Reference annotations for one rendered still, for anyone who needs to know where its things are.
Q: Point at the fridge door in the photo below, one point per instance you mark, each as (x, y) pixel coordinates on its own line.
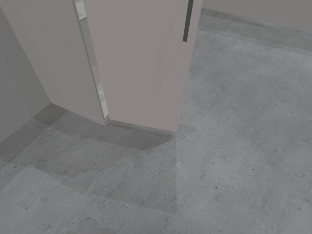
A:
(142, 59)

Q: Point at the handle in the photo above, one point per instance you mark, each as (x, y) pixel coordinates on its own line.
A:
(188, 17)

